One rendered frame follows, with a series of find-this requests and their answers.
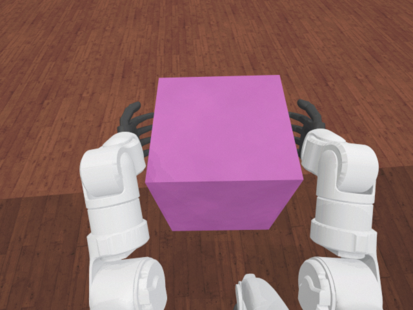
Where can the left robot hand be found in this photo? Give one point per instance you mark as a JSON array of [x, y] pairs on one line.
[[129, 125]]

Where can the robot left upper arm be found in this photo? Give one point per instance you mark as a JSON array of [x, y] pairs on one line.
[[130, 284]]

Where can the right robot shin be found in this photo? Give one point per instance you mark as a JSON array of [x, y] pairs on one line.
[[249, 276]]

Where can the robot right forearm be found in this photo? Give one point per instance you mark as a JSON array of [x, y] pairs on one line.
[[346, 184]]

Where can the robot right upper arm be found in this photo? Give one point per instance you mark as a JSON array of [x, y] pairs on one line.
[[337, 284]]

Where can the robot left forearm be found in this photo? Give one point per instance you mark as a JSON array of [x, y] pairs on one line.
[[108, 176]]

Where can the carton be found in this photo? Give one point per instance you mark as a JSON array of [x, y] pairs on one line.
[[222, 152]]

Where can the robot right thigh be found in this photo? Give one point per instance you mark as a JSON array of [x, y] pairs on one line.
[[257, 294]]

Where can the right robot hand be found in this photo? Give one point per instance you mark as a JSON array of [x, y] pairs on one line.
[[314, 122]]

